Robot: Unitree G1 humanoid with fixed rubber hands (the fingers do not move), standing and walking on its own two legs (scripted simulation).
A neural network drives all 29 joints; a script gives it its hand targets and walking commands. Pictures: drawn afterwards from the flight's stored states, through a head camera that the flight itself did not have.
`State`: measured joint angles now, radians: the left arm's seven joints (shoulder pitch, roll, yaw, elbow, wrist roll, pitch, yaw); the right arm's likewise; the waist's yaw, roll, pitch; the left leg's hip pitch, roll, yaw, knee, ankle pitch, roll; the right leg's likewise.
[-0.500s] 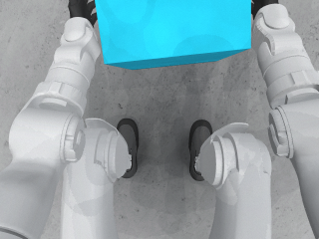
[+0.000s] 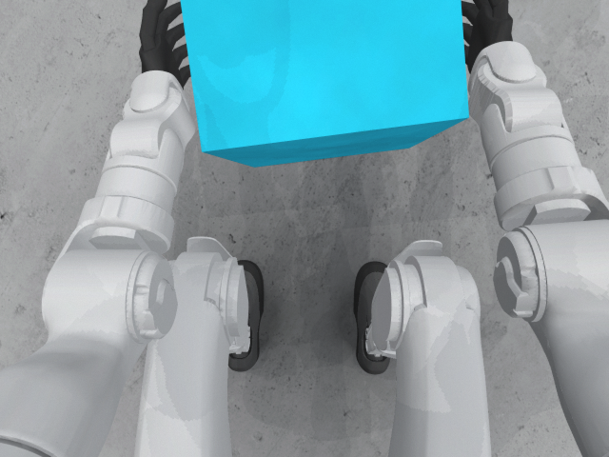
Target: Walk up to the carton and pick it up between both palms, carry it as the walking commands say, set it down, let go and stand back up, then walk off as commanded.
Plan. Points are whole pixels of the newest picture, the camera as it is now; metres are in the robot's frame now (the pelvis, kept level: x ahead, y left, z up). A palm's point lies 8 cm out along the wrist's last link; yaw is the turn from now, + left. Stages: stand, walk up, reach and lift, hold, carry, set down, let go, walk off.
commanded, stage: reach and lift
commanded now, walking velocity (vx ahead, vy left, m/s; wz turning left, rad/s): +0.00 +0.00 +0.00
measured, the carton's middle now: (324, 87) +0.52 -0.03 -0.20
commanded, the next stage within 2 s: none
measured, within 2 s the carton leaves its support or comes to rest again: neither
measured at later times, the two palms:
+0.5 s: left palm (133, 59) +0.51 +0.15 -0.06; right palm (504, 34) +0.53 -0.19 -0.07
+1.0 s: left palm (74, 43) +0.49 +0.16 +0.02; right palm (555, 5) +0.51 -0.19 +0.01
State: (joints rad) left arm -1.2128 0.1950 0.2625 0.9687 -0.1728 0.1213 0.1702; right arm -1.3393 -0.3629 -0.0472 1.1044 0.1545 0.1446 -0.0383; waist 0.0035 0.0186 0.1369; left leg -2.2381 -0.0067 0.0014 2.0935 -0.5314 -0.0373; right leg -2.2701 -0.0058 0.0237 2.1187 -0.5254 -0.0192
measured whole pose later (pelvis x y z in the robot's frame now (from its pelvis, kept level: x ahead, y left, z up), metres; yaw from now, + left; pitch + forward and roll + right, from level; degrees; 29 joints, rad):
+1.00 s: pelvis +0.01 +0.00 +0.09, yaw -1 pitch +47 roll +2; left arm -0.95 -0.01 0.53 0.57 0.13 0.36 0.06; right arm -1.06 -0.17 -0.34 0.77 -0.15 0.36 0.06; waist 0.02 0.02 -0.20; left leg -2.10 -0.02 -0.02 1.77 -0.49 -0.03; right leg -2.13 0.01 0.03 1.78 -0.48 0.00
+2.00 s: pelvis +0.05 +0.00 +0.22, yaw -2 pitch +39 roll +1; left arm -0.68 -0.10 0.53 0.48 0.21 0.37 0.00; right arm -0.78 -0.05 -0.37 0.65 -0.21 0.38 0.09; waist 0.04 0.01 -0.25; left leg -1.58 -0.01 -0.03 1.33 -0.44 -0.03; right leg -1.60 0.02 0.02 1.34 -0.42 -0.01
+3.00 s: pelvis +0.08 +0.00 +0.35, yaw -3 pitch +19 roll +0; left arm -0.41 -0.17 0.49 0.36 0.30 0.39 -0.07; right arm -0.47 0.07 -0.38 0.46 -0.30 0.40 0.14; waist 0.05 0.02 -0.08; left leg -0.78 0.00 -0.03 0.70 -0.26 -0.02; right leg -0.79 0.02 0.02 0.71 -0.25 -0.01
